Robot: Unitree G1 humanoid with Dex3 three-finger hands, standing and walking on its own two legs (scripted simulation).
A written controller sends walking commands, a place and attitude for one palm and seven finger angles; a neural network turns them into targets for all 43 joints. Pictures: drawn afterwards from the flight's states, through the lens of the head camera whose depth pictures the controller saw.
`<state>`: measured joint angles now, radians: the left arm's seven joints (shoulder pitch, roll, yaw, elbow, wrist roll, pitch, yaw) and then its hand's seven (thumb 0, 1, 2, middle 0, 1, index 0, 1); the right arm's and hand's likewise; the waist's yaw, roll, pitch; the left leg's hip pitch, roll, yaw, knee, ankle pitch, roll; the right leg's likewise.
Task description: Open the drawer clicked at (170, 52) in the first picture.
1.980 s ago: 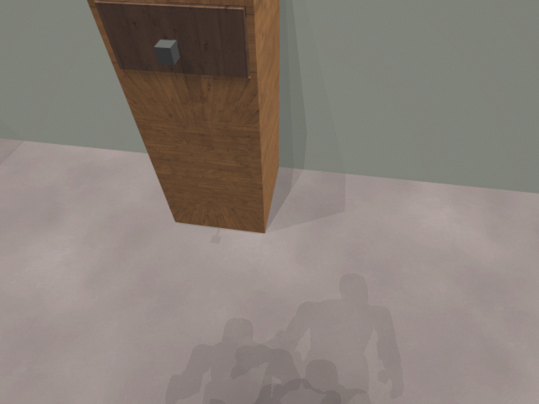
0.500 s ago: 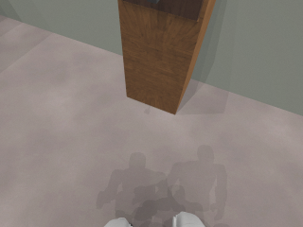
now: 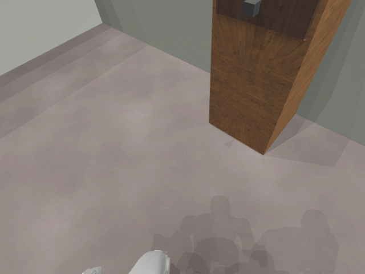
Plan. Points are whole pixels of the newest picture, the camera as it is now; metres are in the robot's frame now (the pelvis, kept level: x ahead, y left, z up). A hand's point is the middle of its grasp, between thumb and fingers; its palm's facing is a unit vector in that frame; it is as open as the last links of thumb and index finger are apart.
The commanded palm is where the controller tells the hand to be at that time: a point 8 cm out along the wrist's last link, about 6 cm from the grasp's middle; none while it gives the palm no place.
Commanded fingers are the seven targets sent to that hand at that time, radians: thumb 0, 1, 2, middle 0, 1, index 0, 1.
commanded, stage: walk to a spot facing it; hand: left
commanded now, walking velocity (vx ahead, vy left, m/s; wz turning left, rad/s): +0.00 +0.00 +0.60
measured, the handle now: (254, 5) +0.95 -0.25 +0.09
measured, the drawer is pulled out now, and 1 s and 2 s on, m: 0.01 0.01 0.01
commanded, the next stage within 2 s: turn to face it in 1.12 s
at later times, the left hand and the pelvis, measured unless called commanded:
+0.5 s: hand out of the picture +0.00 +0.27 -0.17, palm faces +0.33 -0.91 -0.25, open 7.4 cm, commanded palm none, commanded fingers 0.00 0.90 0.90 -0.20 -0.30 -0.20 -0.30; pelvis +0.01 +0.04 +0.00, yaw +18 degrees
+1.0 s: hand out of the picture +0.08 +0.21 -0.15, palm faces +0.57 -0.78 -0.27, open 7.2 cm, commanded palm none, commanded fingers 0.00 0.90 0.90 -0.20 -0.30 -0.20 -0.30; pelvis +0.16 +0.03 +0.00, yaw +35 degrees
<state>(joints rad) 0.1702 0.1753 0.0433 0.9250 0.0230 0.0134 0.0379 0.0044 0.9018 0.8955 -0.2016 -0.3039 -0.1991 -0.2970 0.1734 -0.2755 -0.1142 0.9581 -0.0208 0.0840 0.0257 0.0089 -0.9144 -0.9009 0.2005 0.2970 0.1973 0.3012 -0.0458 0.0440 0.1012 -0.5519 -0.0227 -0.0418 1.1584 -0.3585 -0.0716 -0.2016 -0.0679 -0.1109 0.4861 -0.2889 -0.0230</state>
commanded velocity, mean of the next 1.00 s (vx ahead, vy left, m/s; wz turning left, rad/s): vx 0.18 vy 0.00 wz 0.58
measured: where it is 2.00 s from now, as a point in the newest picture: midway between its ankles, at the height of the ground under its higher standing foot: (166, 262)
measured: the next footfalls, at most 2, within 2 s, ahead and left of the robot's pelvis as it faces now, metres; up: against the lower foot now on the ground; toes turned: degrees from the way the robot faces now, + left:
left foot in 0.28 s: +0.00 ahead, +0.15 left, +0.00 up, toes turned +16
right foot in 0.72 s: +0.19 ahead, -0.06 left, +0.00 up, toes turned +18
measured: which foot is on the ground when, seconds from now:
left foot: up 0.00-0.26, down 0.28-0.70, up 0.72-1.00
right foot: down 0.00-0.28, up 0.30-0.70, down 0.72-1.00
